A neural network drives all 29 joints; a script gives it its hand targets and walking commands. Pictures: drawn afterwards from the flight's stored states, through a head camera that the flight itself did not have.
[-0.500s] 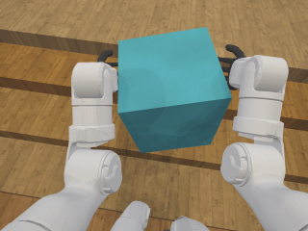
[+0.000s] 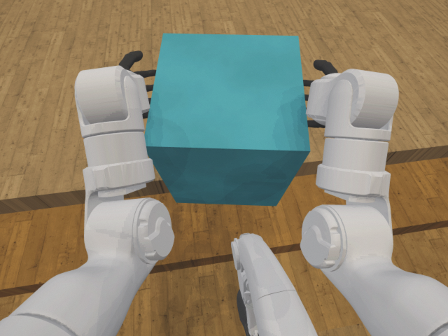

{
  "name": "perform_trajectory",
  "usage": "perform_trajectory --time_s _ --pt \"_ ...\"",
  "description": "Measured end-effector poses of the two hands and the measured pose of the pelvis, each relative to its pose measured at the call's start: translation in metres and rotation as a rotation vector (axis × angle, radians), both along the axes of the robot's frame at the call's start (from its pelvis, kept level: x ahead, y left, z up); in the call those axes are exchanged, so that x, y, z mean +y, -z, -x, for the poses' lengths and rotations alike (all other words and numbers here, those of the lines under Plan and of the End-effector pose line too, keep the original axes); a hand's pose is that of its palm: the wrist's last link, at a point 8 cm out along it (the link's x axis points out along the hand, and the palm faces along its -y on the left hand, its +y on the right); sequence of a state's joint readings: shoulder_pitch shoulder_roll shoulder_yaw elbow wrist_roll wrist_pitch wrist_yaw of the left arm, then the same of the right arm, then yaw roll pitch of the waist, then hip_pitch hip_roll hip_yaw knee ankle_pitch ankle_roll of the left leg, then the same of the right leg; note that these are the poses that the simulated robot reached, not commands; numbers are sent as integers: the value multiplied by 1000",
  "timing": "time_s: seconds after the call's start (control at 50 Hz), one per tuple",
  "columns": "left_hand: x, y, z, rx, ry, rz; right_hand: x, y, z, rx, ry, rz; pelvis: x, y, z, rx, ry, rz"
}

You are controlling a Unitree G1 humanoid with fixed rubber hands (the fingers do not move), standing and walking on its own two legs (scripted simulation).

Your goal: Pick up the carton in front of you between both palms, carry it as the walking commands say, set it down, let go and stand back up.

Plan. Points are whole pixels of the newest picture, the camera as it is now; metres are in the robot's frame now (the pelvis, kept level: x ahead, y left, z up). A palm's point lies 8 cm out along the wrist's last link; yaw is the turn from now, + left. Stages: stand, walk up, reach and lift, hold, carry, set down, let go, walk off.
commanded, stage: carry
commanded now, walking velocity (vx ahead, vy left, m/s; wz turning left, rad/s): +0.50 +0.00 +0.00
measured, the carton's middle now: (227, 132) +0.42 -0.09 +0.09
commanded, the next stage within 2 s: none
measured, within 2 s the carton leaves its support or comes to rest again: neither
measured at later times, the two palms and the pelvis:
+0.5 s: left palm out of the picture +0.69 +0.15 +0.33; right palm out of the picture +0.73 -0.13 +0.30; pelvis +0.31 -0.04 +0.11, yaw +2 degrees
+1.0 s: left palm out of the picture +0.98 +0.08 +0.43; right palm out of the picture +0.95 -0.20 +0.43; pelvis +0.58 -0.05 +0.21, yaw +0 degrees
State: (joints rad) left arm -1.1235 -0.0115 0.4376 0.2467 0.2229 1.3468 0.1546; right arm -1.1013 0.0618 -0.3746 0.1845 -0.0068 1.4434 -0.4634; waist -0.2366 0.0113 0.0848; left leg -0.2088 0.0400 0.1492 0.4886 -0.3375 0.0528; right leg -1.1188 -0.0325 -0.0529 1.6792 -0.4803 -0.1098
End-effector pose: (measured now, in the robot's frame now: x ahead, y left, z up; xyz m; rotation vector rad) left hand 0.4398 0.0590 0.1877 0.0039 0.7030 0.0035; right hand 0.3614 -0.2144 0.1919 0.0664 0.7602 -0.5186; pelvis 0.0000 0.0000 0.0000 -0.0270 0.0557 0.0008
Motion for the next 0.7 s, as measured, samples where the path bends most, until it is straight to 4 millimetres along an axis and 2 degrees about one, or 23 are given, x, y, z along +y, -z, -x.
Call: perform_trajectory --time_s 0.06,0.1,0.14,0.18,0.28,0.32,0.38,0.48,0.56,0.62,0.7 --pt "-2 -20 -44 -29 -28 -2 -5 -28 -57 -20 -33 20 -14 -6 -51 8 14 11" --pt "6 -31 -68 -24 -71 -30 0 -40 -100 -10 -97 17 -26 -14 -84 22 21 26" --pt "22 -38 -85 -4 -137 -71 12 -46 -143 16 -191 9 -38 -21 -112 28 19 24" --pt "41 -41 -93 36 -204 -111 30 -47 -178 53 -287 5 -46 -38 -131 28 7 30" --pt "81 -58 -102 154 -392 -96 80 -48 -235 157 -469 -37 -60 -87 -179 13 -20 -12" --pt "92 -73 -116 149 -453 -98 93 -54 -257 147 -504 -66 -61 -99 -198 7 -32 -31" --pt "100 -101 -152 86 -489 -103 102 -69 -293 79 -512 -101 -58 -105 -230 5 -36 -36" --pt "95 -137 -233 -7 -415 -114 93 -102 -355 -18 -453 -93 -42 -108 -299 3 -30 -43" --pt "79 -145 -308 3 -284 -127 73 -117 -401 -1 -370 -51 -18 -113 -365 10 -36 -58" --pt "59 -141 -357 48 -155 -118 53 -119 -416 56 -286 3 -6 -131 -396 -9 -26 -78" --pt "33 -139 -395 141 -60 -91 30 -127 -424 150 -165 -4 1 -168 -428 -23 -8 -74"
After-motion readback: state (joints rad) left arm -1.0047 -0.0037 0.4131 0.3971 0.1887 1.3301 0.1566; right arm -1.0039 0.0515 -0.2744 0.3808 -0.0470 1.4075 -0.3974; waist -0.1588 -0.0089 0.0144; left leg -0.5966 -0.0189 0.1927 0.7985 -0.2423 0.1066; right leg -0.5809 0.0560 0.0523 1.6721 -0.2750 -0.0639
